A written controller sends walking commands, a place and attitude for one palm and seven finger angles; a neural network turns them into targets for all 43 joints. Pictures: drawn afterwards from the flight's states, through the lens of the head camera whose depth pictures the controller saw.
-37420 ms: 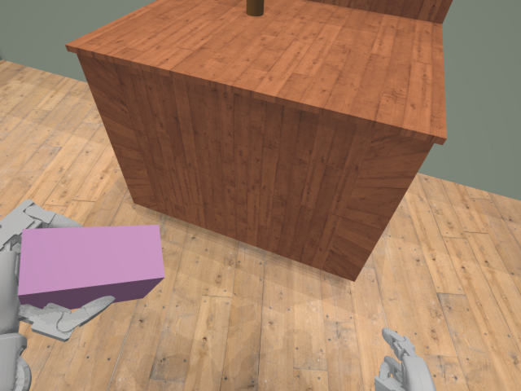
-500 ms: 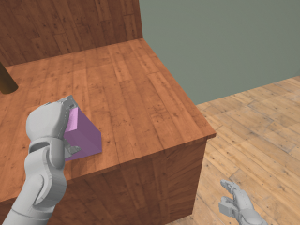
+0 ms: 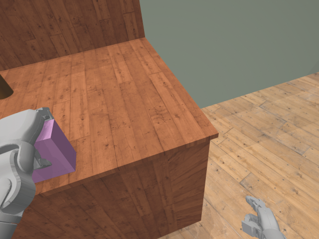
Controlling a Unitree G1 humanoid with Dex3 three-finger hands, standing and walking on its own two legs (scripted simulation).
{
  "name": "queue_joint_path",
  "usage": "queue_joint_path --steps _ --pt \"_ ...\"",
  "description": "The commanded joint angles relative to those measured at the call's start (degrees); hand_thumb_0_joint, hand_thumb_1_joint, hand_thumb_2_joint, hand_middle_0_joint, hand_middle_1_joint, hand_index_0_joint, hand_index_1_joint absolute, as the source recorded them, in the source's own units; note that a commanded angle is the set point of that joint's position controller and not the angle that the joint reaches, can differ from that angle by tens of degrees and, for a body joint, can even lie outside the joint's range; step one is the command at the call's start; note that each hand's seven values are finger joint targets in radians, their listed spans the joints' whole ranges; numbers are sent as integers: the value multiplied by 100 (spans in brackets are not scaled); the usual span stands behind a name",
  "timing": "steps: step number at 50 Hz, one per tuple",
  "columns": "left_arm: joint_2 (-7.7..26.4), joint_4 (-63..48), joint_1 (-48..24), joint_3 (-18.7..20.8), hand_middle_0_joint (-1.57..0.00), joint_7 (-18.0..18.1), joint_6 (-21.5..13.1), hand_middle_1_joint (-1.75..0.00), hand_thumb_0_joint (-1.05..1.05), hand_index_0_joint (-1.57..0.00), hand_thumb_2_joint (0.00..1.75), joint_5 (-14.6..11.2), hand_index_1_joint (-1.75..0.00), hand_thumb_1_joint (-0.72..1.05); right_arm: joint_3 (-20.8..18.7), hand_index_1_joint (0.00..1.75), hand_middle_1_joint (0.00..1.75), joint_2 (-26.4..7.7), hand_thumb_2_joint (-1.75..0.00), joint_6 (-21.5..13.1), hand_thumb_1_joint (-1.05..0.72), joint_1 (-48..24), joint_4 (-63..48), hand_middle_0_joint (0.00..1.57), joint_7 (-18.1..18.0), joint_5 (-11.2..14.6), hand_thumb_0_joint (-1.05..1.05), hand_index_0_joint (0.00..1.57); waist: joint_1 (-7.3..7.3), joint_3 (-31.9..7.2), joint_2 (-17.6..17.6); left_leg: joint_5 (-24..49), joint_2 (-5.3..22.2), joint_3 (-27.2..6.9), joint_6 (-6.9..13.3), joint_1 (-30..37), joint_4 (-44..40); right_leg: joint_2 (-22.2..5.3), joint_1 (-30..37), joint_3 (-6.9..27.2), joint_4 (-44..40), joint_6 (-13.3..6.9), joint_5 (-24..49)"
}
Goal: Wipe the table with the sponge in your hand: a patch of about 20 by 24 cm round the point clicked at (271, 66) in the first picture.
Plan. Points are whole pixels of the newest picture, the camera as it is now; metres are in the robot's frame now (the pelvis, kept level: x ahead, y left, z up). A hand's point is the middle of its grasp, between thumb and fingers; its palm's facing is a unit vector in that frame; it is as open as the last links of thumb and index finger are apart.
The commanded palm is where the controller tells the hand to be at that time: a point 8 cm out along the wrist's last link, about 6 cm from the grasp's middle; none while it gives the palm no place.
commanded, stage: slide back across to the middle lane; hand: left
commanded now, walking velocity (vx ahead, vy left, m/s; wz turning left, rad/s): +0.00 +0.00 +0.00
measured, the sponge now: (46, 158) +0.26 +0.32 +0.11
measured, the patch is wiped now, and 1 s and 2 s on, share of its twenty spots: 0.95 0.95 0.95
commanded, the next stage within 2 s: wipe forward along the middle lane in 0.14 s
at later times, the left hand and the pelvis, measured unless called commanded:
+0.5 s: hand (17, 138) +0.27 +0.37 +0.17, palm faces +0.05 -0.05 -1.00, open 10.5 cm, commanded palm +0.24 +0.37 +0.21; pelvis -0.01 +0.03 +0.00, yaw +2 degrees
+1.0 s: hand (21, 124) +0.31 +0.40 +0.16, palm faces -0.02 -0.02 -1.00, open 10.5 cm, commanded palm +0.29 +0.39 +0.19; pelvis -0.01 +0.05 +0.01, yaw +3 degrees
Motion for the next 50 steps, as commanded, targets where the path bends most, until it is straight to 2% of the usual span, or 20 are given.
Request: queue_joint_path --steps 1,2,4,5,6,7,9,12,14,17,19,21,24,27,34,35,38,43,46,50 --pt "1639 -89 -998 960 -120 -48 -303 -160 0 -120 130 249 -160 10 -174 30 30 -431 -90 -500 -90 -1074 -978 20 -116 -62 0 20 155 -658 -753 1071 -359 67 270 -519 -84 -477 850 827 -881 304 551" --pt "1736 -158 -965 1071 -120 -72 -437 -160 0 -120 130 210 -160 10 -183 30 30 -444 -90 -529 -90 -1022 -962 20 -127 -73 0 20 158 -719 -776 1118 -347 40 271 -504 -70 -489 910 805 -866 307 680" --pt "1797 -357 -1026 1140 -120 -97 -613 -160 0 -120 130 252 -160 10 -187 30 30 -435 -90 -628 -90 -1154 -986 20 -155 -62 0 20 157 -869 -383 1214 -378 -2 284 -377 -62 -467 927 958 -863 234 809" --pt "1813 -108 -1119 1129 -120 -83 -652 -160 0 -120 130 323 -160 10 -185 30 30 -446 -90 -633 -90 -912 -910 20 -181 -102 0 20 129 -840 -510 1255 -357 42 279 -418 -64 -500 938 705 -816 266 861" --pt "1676 -58 -1073 1050 -120 -90 -730 -160 0 -120 130 292 -160 10 -196 30 30 -438 -90 -647 -90 -901 -911 20 -187 -107 0 20 101 -778 -572 1252 -338 56 270 -407 -72 -497 918 684 -841 281 944" --pt "1806 -22 -1020 1180 -120 -78 -798 -160 0 -120 130 292 -160 10 -208 30 30 -464 -90 -645 -90 -854 -876 20 -192 -109 0 20 104 -759 -626 1198 -344 36 267 -415 -100 -478 912 660 -881 291 863" --pt "1801 -219 -1119 1191 -120 -70 -905 -160 0 -120 130 307 -160 10 -202 30 30 -445 -90 -720 -90 -1047 -917 20 -194 -85 0 20 106 -753 -240 1196 -348 -8 264 -341 -150 -451 863 832 -905 206 837" --pt "1806 134 -1204 1194 -120 -25 -971 -160 0 -120 130 297 -160 10 -208 30 30 -456 -90 -680 -90 -839 -856 20 -226 -135 0 20 105 -653 -585 1114 -330 51 239 -453 -205 -483 910 556 -923 275 732" --pt "1879 199 -1477 1233 -120 10 -1027 -160 0 -120 130 341 -160 10 -204 30 30 -476 -90 -742 -90 -980 -852 20 -228 -99 0 20 69 -626 -455 1069 -331 3 235 -401 -256 -414 781 702 -969 205 620" --pt "1669 777 -1624 1003 -120 28 -1001 -160 0 -120 130 366 -160 10 -205 30 30 -506 -90 -668 -90 -762 -762 20 -243 -123 0 20 26 -447 -679 952 -320 85 217 -486 -353 -429 720 393 -1037 269 483" --pt "1686 907 -1978 924 -120 26 -989 -160 0 -120 130 447 -160 10 -190 30 30 -519 -90 -693 -90 -930 -771 20 -240 -81 0 20 -22 -432 -584 853 -321 59 219 -461 -433 -378 620 512 -1099 215 287" --pt "1532 1171 -2164 733 -120 22 -966 -160 0 -120 130 537 -160 10 -200 30 30 -537 -90 -649 -90 -775 -699 20 -221 -94 0 20 -42 -487 -516 889 -307 78 206 -495 -517 -390 691 230 -1056 226 362" --pt "1517 1294 -2184 709 -120 -37 -976 -160 0 -120 130 607 -160 10 -192 30 30 -546 -90 -642 -90 -887 -735 20 -184 -63 0 20 -10 -689 -473 920 -307 35 213 -477 -602 -361 807 262 -1030 179 403" --pt "1259 1713 -2468 384 -120 -100 -957 -160 0 -120 130 648 -160 10 -204 30 30 -576 -90 -564 -90 -687 -646 20 -177 -75 0 20 -130 -481 -609 722 -263 48 209 -535 -690 -366 654 50 -1118 213 202" --pt "1105 1826 -2596 332 -120 -169 -1194 -160 0 -120 130 674 -160 10 -221 30 30 -576 -90 -548 -90 -643 -734 20 -91 -49 0 20 -79 -676 -521 922 -228 -45 221 -432 -811 -308 705 -36 -1093 116 376" --pt "1136 1897 -2510 373 -120 -150 -1218 -160 0 -120 130 683 -160 10 -239 30 30 -590 -90 -530 -90 -494 -690 20 -82 -81 0 20 -60 -753 -690 1055 -234 -37 219 -427 -769 -328 790 -108 -1049 128 509" --pt "1029 2142 -2488 297 -120 -143 -1246 -160 0 -120 130 646 -160 10 -259 30 30 -624 -90 -437 -90 -448 -653 20 -66 -67 0 20 -124 -434 -866 888 -207 -20 204 -535 -824 -301 612 -149 -1127 162 397" --pt "1078 2591 -2975 232 -120 -59 -1290 -160 0 -120 130 769 -160 10 -277 30 30 -672 -90 -418 -90 -318 -550 20 -75 -53 0 20 -196 -325 -801 739 -220 -17 195 -594 -893 -278 453 -184 -1202 144 179" --pt "790 2765 -3179 -50 -120 -53 -1284 -160 0 -120 130 837 -160 10 -281 30 30 -654 -90 -428 -90 -262 -554 20 -62 -35 0 20 -239 -443 -784 865 -223 -29 202 -542 -872 -273 442 -205 -1193 121 277" --pt "824 2863 -3622 -132 -120 -68 -1335 -160 0 -120 130 909 -160 10 -285 30 30 -668 -90 -428 -90 -172 -531 20 -55 -26 0 20 -301 -737 -726 990 -236 -41 211 -447 -829 -276 503 -209 -1174 103 426"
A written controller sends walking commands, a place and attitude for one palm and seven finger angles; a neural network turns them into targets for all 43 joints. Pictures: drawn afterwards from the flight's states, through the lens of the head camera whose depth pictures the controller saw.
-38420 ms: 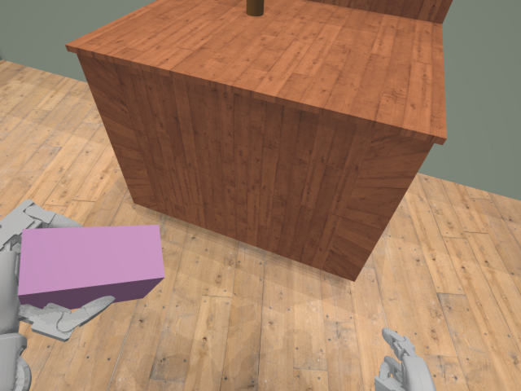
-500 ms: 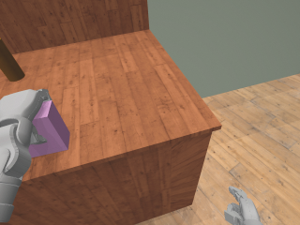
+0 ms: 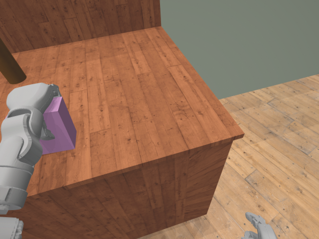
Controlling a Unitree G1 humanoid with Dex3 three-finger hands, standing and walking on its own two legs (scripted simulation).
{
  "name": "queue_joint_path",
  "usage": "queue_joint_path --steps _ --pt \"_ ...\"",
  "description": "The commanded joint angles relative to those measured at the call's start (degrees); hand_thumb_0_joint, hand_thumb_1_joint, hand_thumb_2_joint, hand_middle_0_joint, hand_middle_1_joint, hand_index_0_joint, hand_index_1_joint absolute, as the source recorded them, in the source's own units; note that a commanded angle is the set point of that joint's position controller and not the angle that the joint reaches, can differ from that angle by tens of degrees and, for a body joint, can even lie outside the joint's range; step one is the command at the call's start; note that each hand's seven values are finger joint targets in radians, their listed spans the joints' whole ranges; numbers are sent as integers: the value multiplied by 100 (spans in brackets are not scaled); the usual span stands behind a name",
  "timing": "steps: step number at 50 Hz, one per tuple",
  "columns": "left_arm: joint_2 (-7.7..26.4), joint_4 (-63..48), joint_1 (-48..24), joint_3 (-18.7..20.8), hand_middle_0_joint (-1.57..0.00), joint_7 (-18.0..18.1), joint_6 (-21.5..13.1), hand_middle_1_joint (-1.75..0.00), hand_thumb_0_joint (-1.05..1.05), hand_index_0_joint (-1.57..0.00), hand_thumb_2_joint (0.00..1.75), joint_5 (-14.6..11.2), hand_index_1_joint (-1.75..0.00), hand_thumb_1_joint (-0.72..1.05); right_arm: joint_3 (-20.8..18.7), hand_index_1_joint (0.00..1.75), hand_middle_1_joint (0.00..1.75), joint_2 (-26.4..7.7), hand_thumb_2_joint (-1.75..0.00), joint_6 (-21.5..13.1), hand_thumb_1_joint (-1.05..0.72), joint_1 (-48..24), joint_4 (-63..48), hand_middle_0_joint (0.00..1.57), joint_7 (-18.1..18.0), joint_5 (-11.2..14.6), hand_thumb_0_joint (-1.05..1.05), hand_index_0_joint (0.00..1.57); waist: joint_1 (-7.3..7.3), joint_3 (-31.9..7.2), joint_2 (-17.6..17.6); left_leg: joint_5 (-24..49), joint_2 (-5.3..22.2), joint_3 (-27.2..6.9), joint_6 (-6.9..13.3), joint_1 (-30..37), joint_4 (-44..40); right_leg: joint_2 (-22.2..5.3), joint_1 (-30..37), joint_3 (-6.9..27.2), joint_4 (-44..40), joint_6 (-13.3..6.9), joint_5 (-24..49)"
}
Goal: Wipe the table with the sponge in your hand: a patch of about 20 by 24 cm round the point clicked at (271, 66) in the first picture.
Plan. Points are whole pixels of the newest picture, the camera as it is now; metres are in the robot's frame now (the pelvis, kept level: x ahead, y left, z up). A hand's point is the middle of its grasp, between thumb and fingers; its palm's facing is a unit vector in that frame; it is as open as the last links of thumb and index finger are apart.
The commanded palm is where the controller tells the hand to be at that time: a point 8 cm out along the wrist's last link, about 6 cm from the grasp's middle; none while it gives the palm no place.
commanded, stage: wipe forward along the middle lane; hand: left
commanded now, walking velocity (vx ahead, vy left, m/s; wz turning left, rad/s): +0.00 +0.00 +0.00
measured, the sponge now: (49, 133) +0.33 +0.34 +0.10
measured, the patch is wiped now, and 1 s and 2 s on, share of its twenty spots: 0.95 0.95 0.95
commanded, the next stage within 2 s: slide back across to the first lane in 0.86 s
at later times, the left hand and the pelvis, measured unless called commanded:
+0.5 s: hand (46, 105) +0.37 +0.35 +0.15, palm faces -0.10 -0.02 -0.99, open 10.5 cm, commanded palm +0.36 +0.35 +0.18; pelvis +0.01 -0.02 +0.00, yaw +0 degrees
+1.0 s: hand (45, 94) +0.41 +0.37 +0.15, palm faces -0.15 +0.00 -0.99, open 10.4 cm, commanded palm +0.40 +0.37 +0.19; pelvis +0.01 +0.00 +0.00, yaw -1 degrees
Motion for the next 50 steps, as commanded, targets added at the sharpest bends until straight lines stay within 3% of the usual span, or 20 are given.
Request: queue_joint_path --steps 1,4,6,8,9,11,14,16,19,22,24,25,26,30,33,34,41,44,48,50 --pt "846 236 -1197 9 -120 126 10 -160 0 -120 130 192 -160 10 -304 30 30 -786 -90 -250 -90 -544 -805 20 -52 -37 0 20 -242 -680 -719 581 88 175 116 -209 -424 66 461 -67 -409 -260 -58" --pt "1221 396 -1461 298 -120 87 -143 -160 0 -120 130 177 -160 10 -299 30 30 -822 -90 -245 -90 -511 -791 20 -72 -39 0 20 -250 -793 -852 660 76 169 141 -257 -382 55 563 20 -406 -259 145" --pt "1244 637 -1393 295 -120 67 -238 -160 0 -120 130 166 -160 10 -304 30 30 -823 -90 -216 -90 -408 -759 20 -92 -48 0 20 -264 -693 -933 604 52 218 147 -324 -341 40 571 -7 -394 -219 146" --pt "1376 784 -1483 380 -120 44 -367 -160 0 -120 130 195 -160 10 -315 30 30 -848 -90 -183 -90 -349 -724 20 -96 -51 0 20 -274 -675 -930 600 48 233 145 -379 -324 38 542 12 -397 -213 183" --pt "1411 668 -1606 412 -120 34 -443 -160 0 -120 130 202 -160 10 -307 30 30 -831 -90 -200 -90 -417 -780 20 -94 -42 0 20 -260 -750 -685 668 51 212 148 -353 -350 33 551 52 -391 -251 234" --pt "1351 890 -1510 357 -120 65 -520 -160 0 -120 130 234 -160 10 -342 30 30 -833 -90 -183 -90 -260 -740 20 -82 -59 0 20 -263 -727 -728 758 29 240 162 -352 -254 37 549 24 -361 -240 374" --pt "1744 922 -1742 644 -120 77 -684 -160 0 -120 130 258 -160 10 -344 30 30 -862 -90 -141 -90 -259 -756 20 -95 -54 0 20 -256 -859 -712 755 27 238 171 -450 -241 16 641 121 -340 -245 445" --pt "1736 1262 -1808 583 -120 95 -735 -160 0 -120 130 278 -160 10 -367 30 30 -879 -90 -104 -90 -126 -698 20 -118 -55 0 20 -321 -716 -879 628 10 286 187 -546 -185 14 566 106 -350 -201 374" --pt "1951 1284 -2173 684 -120 89 -899 -160 0 -120 130 306 -160 10 -377 30 30 -890 -90 -91 -90 -98 -698 20 -128 -51 0 20 -335 -838 -652 658 -14 279 192 -589 -187 1 587 178 -338 -220 435" --pt "2054 1619 -2058 729 -120 115 -1002 -160 0 -120 130 345 -160 10 -419 30 30 -912 -90 -38 -90 58 -651 20 -135 -60 0 20 -330 -924 -788 612 -37 322 203 -705 -81 -21 682 203 -290 -182 505" --pt "2338 1687 -2373 888 -120 110 -1124 -160 0 -120 130 389 -160 10 -423 30 30 -926 -90 -28 -90 87 -626 20 -151 -63 0 20 -355 -1039 -657 658 -31 306 212 -731 -66 -33 700 276 -270 -205 602" --pt "2402 1915 -2341 913 -120 129 -1158 -160 0 -120 130 445 -160 10 -438 30 30 -944 -90 -6 -90 208 -579 20 -147 -77 0 20 -352 -1092 -773 711 -43 317 219 -792 -18 -32 765 256 -224 -193 695" --pt "2271 1960 -2292 790 -120 121 -1182 -160 0 -120 130 433 -160 10 -438 30 30 -931 -90 14 -90 207 -603 20 -143 -65 0 20 -365 -1058 -720 662 -47 329 216 -820 -18 -34 732 247 -228 -185 678" --pt "2673 2320 -2746 971 -120 147 -1356 -160 0 -120 130 536 -160 10 -462 30 30 -978 -90 57 -90 366 -515 20 -169 -72 0 20 -425 -1102 -696 575 -45 336 233 -963 26 -40 674 316 -214 -180 593" --pt "2618 2620 -2992 796 -120 148 -1411 -160 0 -120 130 621 -160 10 -466 30 30 -999 -90 83 -90 455 -489 20 -167 -41 0 20 -498 -928 -654 321 -38 334 226 -1082 2 -18 412 294 -293 -171 258" --pt "2649 2576 -3141 812 -120 142 -1472 -160 0 -120 130 637 -160 10 -474 30 30 -996 -90 71 -90 461 -506 20 -167 -38 0 20 -479 -1037 -500 456 -39 294 224 -1035 -20 -15 417 302 -273 -217 373" --pt "2449 2772 -3260 649 -120 210 -1688 -160 0 -120 130 627 -160 10 -527 30 30 -988 -90 121 -90 742 -469 20 -174 -48 0 20 -534 -1468 -659 637 -24 319 247 -926 75 7 491 288 -231 -201 666" --pt "2565 2773 -3199 846 -120 244 -1811 -160 0 -120 130 518 -160 10 -544 30 30 -993 -90 146 -90 771 -490 20 -179 -32 0 20 -485 -1596 -754 785 -13 276 237 -941 36 1 599 278 -185 -225 903" --pt "2537 3000 -3247 783 -120 342 -1839 -160 0 -120 130 500 -160 10 -544 30 30 -1009 -90 182 -90 840 -432 20 -176 -11 0 20 -551 -1210 -791 531 -7 300 236 -1071 -19 33 335 224 -274 -188 540" --pt "2877 2818 -3305 1059 -120 419 -1903 -160 0 -120 130 575 -160 10 -560 30 30 -1005 -90 195 -90 848 -416 20 -163 -34 0 20 -441 -1507 -586 849 -15 276 238 -904 -34 43 531 223 -196 -236 754"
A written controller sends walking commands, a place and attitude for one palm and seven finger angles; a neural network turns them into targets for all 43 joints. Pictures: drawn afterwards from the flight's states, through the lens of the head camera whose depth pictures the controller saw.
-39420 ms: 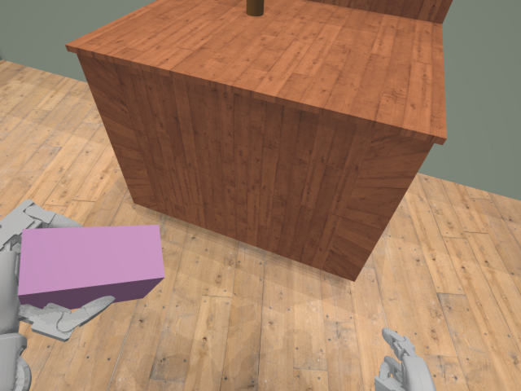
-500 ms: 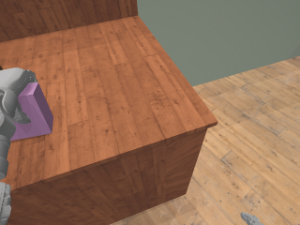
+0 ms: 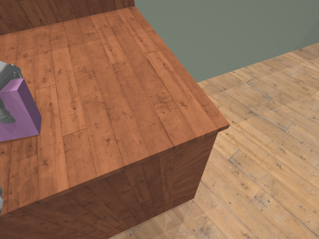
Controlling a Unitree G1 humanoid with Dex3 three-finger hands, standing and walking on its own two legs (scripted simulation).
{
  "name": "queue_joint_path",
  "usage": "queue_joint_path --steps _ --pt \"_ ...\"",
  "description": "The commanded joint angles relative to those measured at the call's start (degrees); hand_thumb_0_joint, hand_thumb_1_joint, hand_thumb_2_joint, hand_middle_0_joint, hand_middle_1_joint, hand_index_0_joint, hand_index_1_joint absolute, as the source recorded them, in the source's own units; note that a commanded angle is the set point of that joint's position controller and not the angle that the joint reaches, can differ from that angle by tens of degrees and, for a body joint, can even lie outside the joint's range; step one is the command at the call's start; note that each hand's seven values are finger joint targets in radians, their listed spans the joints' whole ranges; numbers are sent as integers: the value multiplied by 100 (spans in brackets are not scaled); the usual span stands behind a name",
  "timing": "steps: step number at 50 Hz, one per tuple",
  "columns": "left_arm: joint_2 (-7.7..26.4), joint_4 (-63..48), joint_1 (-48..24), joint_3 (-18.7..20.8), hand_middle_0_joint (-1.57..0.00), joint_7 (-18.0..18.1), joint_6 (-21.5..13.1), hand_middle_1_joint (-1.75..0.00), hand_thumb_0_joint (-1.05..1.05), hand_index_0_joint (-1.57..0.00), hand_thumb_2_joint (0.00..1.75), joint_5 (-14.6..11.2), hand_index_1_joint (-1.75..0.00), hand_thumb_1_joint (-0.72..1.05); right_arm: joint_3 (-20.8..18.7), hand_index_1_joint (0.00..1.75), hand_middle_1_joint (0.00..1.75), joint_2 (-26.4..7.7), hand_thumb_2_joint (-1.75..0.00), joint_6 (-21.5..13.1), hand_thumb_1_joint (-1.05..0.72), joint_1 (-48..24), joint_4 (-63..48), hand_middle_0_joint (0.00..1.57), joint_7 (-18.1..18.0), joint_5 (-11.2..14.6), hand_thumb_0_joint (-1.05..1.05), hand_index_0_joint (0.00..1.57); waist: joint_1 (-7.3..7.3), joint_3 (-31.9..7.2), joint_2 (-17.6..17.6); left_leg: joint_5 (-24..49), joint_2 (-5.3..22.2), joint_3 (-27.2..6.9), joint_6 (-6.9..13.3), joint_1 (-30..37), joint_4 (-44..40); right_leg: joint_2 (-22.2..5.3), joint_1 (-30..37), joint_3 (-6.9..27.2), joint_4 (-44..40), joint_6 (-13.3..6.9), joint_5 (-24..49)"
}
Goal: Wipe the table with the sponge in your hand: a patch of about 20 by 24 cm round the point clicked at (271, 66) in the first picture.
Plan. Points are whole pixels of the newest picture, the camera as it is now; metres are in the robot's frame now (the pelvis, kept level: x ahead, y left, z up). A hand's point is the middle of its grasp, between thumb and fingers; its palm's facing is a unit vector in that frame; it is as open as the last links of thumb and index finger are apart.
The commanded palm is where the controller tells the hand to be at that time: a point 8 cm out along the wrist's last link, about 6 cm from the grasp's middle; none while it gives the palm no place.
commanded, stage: slide back across to the first lane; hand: left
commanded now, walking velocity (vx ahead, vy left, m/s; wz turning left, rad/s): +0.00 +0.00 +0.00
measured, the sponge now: (11, 118) +0.37 +0.39 +0.10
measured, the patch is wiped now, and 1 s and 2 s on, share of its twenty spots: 0.95 0.95 0.95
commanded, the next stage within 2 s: wipe back along the first lane in 0.60 s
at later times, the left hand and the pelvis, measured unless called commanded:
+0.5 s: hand out of the picture +0.40 +0.44 +0.17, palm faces -0.08 +0.02 -1.00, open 10.5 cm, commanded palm +0.36 +0.44 +0.22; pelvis +0.03 +0.04 +0.00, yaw +0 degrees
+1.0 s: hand out of the picture +0.36 +0.45 +0.16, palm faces -0.05 +0.01 -1.00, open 10.5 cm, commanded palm +0.32 +0.44 +0.21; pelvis +0.04 +0.06 +0.01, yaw +2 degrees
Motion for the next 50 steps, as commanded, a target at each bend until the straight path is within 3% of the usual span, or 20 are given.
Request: queue_joint_path --steps 1,2,4,7,8,9,12,14,16,18,20,24,28,30,35,38,39,45,49,50 --pt "1798 -615 -1387 457 -120 404 48 -160 0 -120 130 233 -160 10 -307 30 30 -850 -90 -116 -90 44 -586 20 -36 -57 0 20 71 -1445 -398 1094 -175 191 253 15 -334 -107 1375 134 -229 -212 758" --pt "1662 -638 -1376 361 -120 429 76 -160 0 -120 130 259 -160 10 -301 30 30 -831 -90 -104 -90 0 -596 20 -21 -51 0 20 52 -1339 -367 1104 -166 194 250 49 -353 -97 1306 110 -254 -224 729" --pt "1773 -716 -1486 436 -120 454 115 -160 0 -120 130 269 -160 10 -291 30 30 -843 -90 -101 -90 -79 -596 20 -1 -41 0 20 66 -1283 -215 1159 -147 162 235 110 -430 -99 1271 101 -298 -254 676" --pt "1649 -639 -1582 264 -120 456 272 -160 0 -120 130 262 -160 10 -274 30 30 -838 -90 -87 -90 -129 -593 20 19 -25 0 20 13 -1098 -336 975 -130 162 239 145 -501 -82 1186 46 -373 -223 410" --pt "1833 -613 -1573 401 -120 452 309 -160 0 -120 130 261 -160 10 -273 30 30 -855 -90 -91 -90 -142 -597 20 16 -28 0 20 50 -1121 -347 941 -132 156 248 147 -519 -90 1247 72 -385 -219 373" --pt "2032 -718 -1692 531 -120 427 303 -160 0 -120 130 266 -160 10 -257 30 30 -869 -90 -88 -90 -180 -614 20 10 -34 0 20 99 -1272 -151 1158 -133 127 230 229 -565 -107 1370 76 -362 -261 533" --pt "2162 -816 -1528 633 -120 372 354 -160 0 -120 130 324 -160 10 -259 30 30 -851 -90 -40 -90 -211 -636 20 36 -49 0 20 154 -1425 -195 1510 -132 140 227 346 -516 -105 1614 43 -291 -269 892" --pt "2327 -1128 -1584 757 -120 302 348 -160 0 -120 130 321 -160 10 -247 30 30 -850 -90 -27 -90 -294 -716 20 47 -47 0 20 208 -1548 82 1853 -118 80 190 492 -560 -118 1701 19 -271 -321 1060" --pt "2143 -1223 -1305 643 -120 248 412 -160 0 -120 130 300 -160 10 -254 30 30 -831 -90 -5 -90 -298 -754 20 84 -57 0 20 200 -1457 35 2042 -88 69 193 612 -517 -88 1667 -34 -269 -312 1142" --pt "2226 -1532 -1144 757 -120 188 446 -160 0 -120 130 232 -160 10 -259 30 30 -839 -90 7 -90 -367 -819 20 115 -59 0 20 240 -1518 102 2295 -70 42 177 739 -488 -92 1737 -42 -250 -314 1301" --pt "2462 -1968 -1012 1034 -120 124 434 -160 0 -120 130 142 -160 10 -261 30 30 -837 -90 14 -90 -421 -865 20 133 -67 0 20 305 -1711 233 2967 -51 -25 155 941 -432 -99 1912 -44 -183 -328 1634" --pt "2333 -2802 -499 1187 -120 3 504 -160 0 -120 130 -112 -160 10 -279 30 30 -814 -90 -27 -90 -586 -1012 20 197 -78 0 20 358 -1791 367 3989 38 -179 46 1343 -371 -96 1853 -81 -224 -304 1801" --pt "2209 -3084 -303 1168 -120 -77 654 -160 0 -120 130 -249 -160 10 -283 30 30 -832 -90 -55 -90 -597 -957 20 230 -102 0 20 280 -1615 262 4136 64 -187 5 1457 -331 -88 1744 -119 -295 -247 1848" --pt "2508 -3218 -258 1449 -120 -87 701 -160 0 -120 130 -229 -160 10 -280 30 30 -853 -90 -99 -90 -599 -920 20 231 -130 0 20 337 -1779 369 4540 73 -216 -22 1573 -292 -103 1848 -123 -260 -262 1984" --pt "2282 -3378 -207 1273 -120 -217 817 -160 0 -120 130 -219 -160 10 -246 30 30 -836 -90 -176 -90 -651 -901 20 244 -150 0 20 286 -1751 383 4782 86 -252 -69 1716 -258 -103 1772 -154 -330 -257 1985" --pt "1733 -3498 110 893 -120 -333 840 -160 0 -120 130 -302 -160 10 -263 30 30 -807 -90 -211 -90 -666 -933 20 261 -143 0 20 236 -1690 273 4666 114 -310 -79 1827 -250 -84 1580 -177 -397 -230 1766" --pt "1552 -3710 76 765 -120 -399 841 -160 0 -120 130 -338 -160 10 -211 30 30 -767 -90 -260 -90 -814 -1021 20 263 -111 0 20 238 -1712 451 4829 136 -340 -87 1923 -256 -73 1539 -156 -412 -263 1760" --pt "1500 -4117 1008 1023 -120 -404 899 -160 0 -120 130 -561 -160 10 -198 30 30 -730 -90 -319 -90 -842 -1079 20 309 -182 0 20 397 -1733 105 4941 139 -344 -105 1869 -247 -132 1803 -194 -342 -243 1947" --pt "1483 -4459 1392 1178 -120 -360 1018 -160 0 -120 130 -671 -160 10 -148 30 30 -713 -90 -346 -90 -1075 -1169 20 358 -178 0 20 513 -1486 101 4755 151 -347 -136 1697 -351 -111 1834 -170 -373 -254 1875" --pt "1386 -4397 1483 1106 -120 -352 1077 -160 0 -120 130 -692 -160 10 -159 30 30 -715 -90 -335 -90 -973 -1138 20 355 -204 0 20 478 -1422 -71 4697 152 -328 -141 1645 -360 -140 1841 -222 -357 -232 1859"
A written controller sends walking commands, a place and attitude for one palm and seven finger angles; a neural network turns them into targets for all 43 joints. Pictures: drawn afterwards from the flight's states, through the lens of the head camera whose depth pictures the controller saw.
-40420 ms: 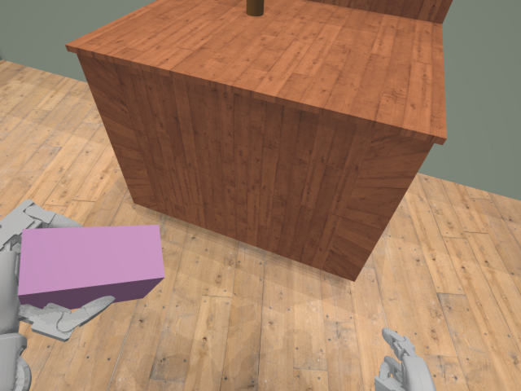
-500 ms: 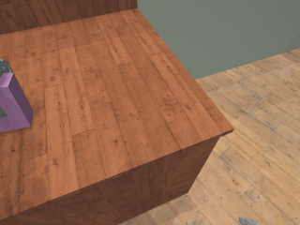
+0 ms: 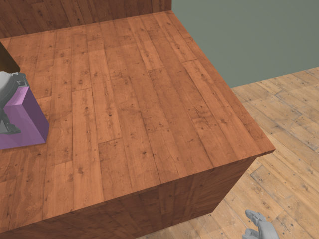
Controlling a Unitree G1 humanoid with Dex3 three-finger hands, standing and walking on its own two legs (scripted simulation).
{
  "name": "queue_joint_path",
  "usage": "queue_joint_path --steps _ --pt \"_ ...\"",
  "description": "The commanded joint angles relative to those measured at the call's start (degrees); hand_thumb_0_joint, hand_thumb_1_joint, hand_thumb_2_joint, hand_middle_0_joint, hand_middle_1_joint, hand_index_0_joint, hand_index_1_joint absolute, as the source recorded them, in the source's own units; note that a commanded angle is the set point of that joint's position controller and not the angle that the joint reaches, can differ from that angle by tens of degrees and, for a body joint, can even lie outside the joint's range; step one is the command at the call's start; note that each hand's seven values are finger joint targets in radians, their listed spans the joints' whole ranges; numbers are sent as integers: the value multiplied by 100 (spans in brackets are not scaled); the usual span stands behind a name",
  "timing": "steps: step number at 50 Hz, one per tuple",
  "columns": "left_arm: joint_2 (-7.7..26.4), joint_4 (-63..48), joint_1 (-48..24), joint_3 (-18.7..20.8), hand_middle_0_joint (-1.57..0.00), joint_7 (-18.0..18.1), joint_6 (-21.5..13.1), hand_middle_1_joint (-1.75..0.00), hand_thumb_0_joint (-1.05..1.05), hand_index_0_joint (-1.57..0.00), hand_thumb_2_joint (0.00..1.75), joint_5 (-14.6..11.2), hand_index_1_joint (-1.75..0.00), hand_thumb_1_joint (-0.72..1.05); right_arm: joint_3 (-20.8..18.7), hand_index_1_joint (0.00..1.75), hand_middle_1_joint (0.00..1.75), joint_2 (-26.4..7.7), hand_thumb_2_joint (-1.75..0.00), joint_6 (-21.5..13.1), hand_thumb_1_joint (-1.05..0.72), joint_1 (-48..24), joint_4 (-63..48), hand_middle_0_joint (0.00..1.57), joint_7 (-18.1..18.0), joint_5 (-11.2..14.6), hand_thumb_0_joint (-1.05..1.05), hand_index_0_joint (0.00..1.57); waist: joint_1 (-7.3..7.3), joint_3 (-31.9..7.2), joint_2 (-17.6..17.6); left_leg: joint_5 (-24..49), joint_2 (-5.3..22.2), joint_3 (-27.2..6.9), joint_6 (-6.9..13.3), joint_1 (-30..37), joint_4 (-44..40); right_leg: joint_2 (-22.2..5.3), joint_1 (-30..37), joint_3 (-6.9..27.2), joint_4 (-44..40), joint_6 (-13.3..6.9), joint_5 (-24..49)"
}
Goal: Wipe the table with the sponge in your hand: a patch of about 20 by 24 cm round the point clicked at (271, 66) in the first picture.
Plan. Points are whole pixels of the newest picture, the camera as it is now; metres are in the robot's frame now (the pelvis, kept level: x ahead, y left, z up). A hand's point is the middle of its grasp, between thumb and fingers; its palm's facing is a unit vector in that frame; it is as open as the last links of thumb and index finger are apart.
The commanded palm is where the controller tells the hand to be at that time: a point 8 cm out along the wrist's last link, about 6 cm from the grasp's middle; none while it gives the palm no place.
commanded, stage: wipe back along the first lane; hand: left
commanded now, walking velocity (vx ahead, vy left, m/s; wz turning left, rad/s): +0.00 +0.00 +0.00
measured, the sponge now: (16, 125) +0.32 +0.39 +0.10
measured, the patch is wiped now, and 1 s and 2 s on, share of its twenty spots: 0.95 0.95 0.95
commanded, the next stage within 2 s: lift the sponge slowly off the table in 1.34 s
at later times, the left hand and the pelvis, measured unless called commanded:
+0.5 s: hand (4, 124) +0.29 +0.37 +0.15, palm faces +0.03 -0.02 -1.00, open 10.5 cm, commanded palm +0.25 +0.35 +0.18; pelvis -0.02 +0.00 +0.00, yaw -1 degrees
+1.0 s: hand (2, 140) +0.25 +0.35 +0.15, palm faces +0.07 -0.03 -1.00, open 10.5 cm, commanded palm +0.20 +0.33 +0.18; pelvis -0.01 +0.00 +0.00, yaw -1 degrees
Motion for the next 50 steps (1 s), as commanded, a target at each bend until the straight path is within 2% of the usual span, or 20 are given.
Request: queue_joint_path --steps 1,3,4,8,11,17,19,22,25,27,28,30,32,35,37,40,42,45,47,50 --pt "1647 -898 -827 605 -120 38 158 -160 0 -120 130 -63 -160 10 -275 30 30 -840 -90 -198 -90 -220 -673 20 -13 -51 0 20 42 -1598 -29 4676 537 -219 -592 752 119 241 776 -162 276 -384 1809" --pt "1533 -1104 -749 532 -120 71 226 -160 0 -120 130 -46 -160 10 -269 30 30 -816 -90 -216 -90 -288 -710 20 17 -71 0 20 70 -1567 27 4713 556 -272 -639 755 86 240 776 -155 260 -395 1738" --pt "1524 -1350 -691 549 -120 82 290 -160 0 -120 130 -4 -160 10 -212 30 30 -781 -90 -265 -90 -478 -809 20 32 -40 0 20 120 -1622 244 4803 562 -289 -632 799 89 261 819 -107 284 -435 1722" --pt "1309 -1191 -417 375 -120 127 467 -160 0 -120 130 1 -160 10 -241 30 30 -799 -90 -260 -90 -355 -712 20 19 -77 0 20 56 -1357 -72 4081 538 -220 -625 561 26 258 732 -143 234 -404 1439" --pt "1301 -1256 -652 276 -120 113 589 -160 0 -120 130 13 -160 10 -196 30 30 -802 -90 -287 -90 -412 -737 20 -18 -71 0 20 42 -1404 -16 3665 496 -160 -583 478 -25 244 801 -130 246 -435 1328" --pt "1123 -1449 -39 210 -120 79 686 -160 0 -120 130 10 -160 10 -172 30 30 -752 -90 -343 -90 -487 -814 20 4 -63 0 20 127 -1405 70 3790 543 -228 -620 508 -18 250 810 -147 302 -430 1229" --pt "927 -1688 251 148 -120 53 713 -160 0 -120 130 -24 -160 10 -119 30 30 -692 -90 -390 -90 -708 -939 20 38 -24 0 20 159 -1322 133 3615 553 -243 -572 495 -36 280 798 -85 291 -455 1148" --pt "924 -1440 457 141 -120 53 774 -160 0 -120 130 -116 -160 10 -144 30 30 -756 -90 -355 -90 -526 -863 20 33 -55 0 20 123 -1051 -215 3127 536 -179 -563 224 -68 263 726 -163 295 -408 1046" --pt "1005 -1661 478 220 -120 66 846 -160 0 -120 130 -132 -160 10 -128 30 30 -758 -90 -367 -90 -549 -922 20 18 -48 0 20 172 -1071 -160 2951 512 -157 -518 172 -88 248 768 -153 338 -426 967" --pt "667 -1556 570 -71 -120 57 900 -160 0 -120 130 -148 -160 10 -122 30 30 -734 -90 -356 -90 -587 -905 20 28 -38 0 20 108 -822 -205 2783 543 -180 -558 96 -130 273 613 -182 300 -406 839" --pt "802 -1607 623 53 -120 70 898 -160 0 -120 130 -134 -160 10 -143 30 30 -760 -90 -355 -90 -577 -878 20 31 -39 0 20 122 -827 -152 2730 547 -168 -552 100 -119 270 617 -160 301 -405 823" --pt "860 -1909 731 127 -120 100 938 -160 0 -120 130 -100 -160 10 -114 30 30 -726 -90 -402 -90 -601 -968 20 34 -47 0 20 187 -1064 -142 2905 502 -150 -507 120 -56 254 792 -130 397 -437 970" --pt "656 -1962 1100 32 -120 104 944 -160 0 -120 130 -176 -160 10 -130 30 30 -705 -90 -392 -90 -649 -953 20 47 -40 0 20 165 -985 -187 2905 524 -152 -529 130 -29 266 745 -137 387 -398 1007" --pt "920 -2225 1133 272 -120 126 1024 -160 0 -120 130 -200 -160 10 -104 30 30 -700 -90 -414 -90 -650 -1004 20 25 -57 0 20 218 -1094 -193 2827 486 -121 -475 70 -12 252 850 -115 457 -407 1057" --pt "708 -2136 1288 127 -120 115 1089 -160 0 -120 130 -268 -160 10 -111 30 30 -699 -90 -399 -90 -664 -956 20 29 -41 0 20 153 -816 -201 2758 516 -118 -513 0 -21 276 687 -153 417 -373 1014" --pt "780 -2630 1474 230 -120 123 1150 -160 0 -120 130 -286 -160 10 -92 30 30 -667 -90 -449 -90 -699 -1061 20 39 -56 0 20 247 -1094 -112 3093 507 -149 -505 89 35 255 860 -134 508 -392 1173" --pt "508 -2564 1796 55 -120 129 1192 -160 0 -120 130 -334 -160 10 -99 30 30 -653 -90 -429 -90 -724 -1014 20 63 -38 0 20 186 -871 -128 3082 554 -153 -552 57 29 286 714 -180 479 -356 1128" --pt "691 -2983 1765 219 -120 150 1269 -160 0 -120 130 -320 -160 10 -90 30 30 -648 -90 -470 -90 -757 -1084 20 53 -59 0 20 239 -1091 -170 3050 513 -143 -492 82 88 268 831 -137 540 -372 1210" --pt "459 -2960 2094 85 -120 144 1308 -160 0 -120 130 -406 -160 10 -95 30 30 -630 -90 -441 -90 -772 -1053 20 48 -47 0 20 195 -870 -225 2947 539 -122 -506 53 65 286 713 -161 506 -328 1188" --pt "675 -3313 2163 299 -120 174 1376 -160 0 -120 130 -386 -160 10 -76 30 30 -623 -90 -476 -90 -784 -1118 20 29 -63 0 20 277 -1125 -244 3160 504 -113 -463 97 136 267 885 -124 586 -348 1365"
